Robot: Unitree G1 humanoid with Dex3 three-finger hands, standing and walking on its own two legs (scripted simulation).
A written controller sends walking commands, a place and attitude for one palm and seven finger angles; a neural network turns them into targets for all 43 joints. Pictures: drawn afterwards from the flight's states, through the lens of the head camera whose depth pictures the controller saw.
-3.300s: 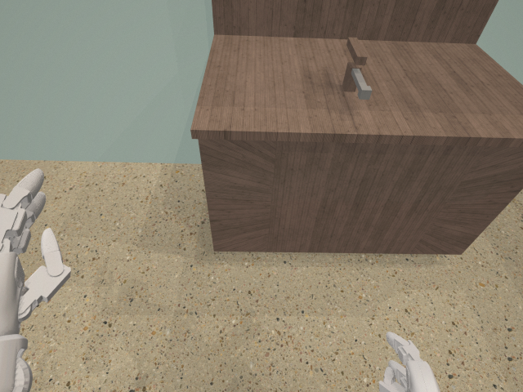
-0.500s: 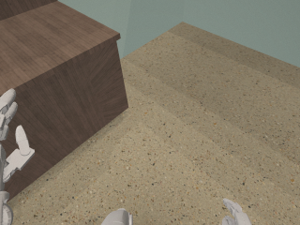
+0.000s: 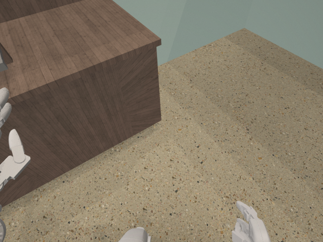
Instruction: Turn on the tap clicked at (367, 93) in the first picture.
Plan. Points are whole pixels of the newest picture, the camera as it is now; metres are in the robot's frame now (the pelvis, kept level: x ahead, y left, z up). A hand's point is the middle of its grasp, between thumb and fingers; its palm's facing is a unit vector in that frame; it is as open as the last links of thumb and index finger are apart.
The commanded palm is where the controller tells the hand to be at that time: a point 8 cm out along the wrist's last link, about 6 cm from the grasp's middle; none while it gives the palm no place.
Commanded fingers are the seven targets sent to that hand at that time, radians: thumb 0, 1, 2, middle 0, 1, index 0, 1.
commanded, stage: turn to face it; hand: left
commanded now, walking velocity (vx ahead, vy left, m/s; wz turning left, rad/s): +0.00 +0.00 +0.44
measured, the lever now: (0, 65) +0.61 +0.64 +0.06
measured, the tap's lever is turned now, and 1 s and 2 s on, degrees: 0 0 0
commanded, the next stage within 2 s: take the last steps up to it in 0.32 s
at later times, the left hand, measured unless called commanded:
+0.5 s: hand out of the picture +0.15 +0.26 +0.20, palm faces +0.54 -0.74 -0.39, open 7.4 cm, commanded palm +0.09 +0.29 +0.19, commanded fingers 0.00 0.90 0.90 -0.20 -0.30 -0.20 -0.30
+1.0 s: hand out of the picture +0.11 +0.28 +0.20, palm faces +0.66 -0.63 -0.40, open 7.4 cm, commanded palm +0.05 +0.31 +0.19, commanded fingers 0.00 0.90 0.90 -0.20 -0.30 -0.20 -0.30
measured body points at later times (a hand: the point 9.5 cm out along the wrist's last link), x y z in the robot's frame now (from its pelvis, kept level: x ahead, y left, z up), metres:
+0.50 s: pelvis +0.00 -0.02 +0.02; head +0.02 +0.01 +0.47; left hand +0.12 +0.30 +0.22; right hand +0.21 -0.18 -0.06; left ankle -0.01 +0.10 -0.72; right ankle +0.03 -0.14 -0.67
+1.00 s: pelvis -0.01 -0.01 +0.02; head +0.01 +0.00 +0.47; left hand +0.07 +0.31 +0.22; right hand +0.22 -0.23 -0.06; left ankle -0.03 +0.13 -0.70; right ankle +0.03 -0.14 -0.72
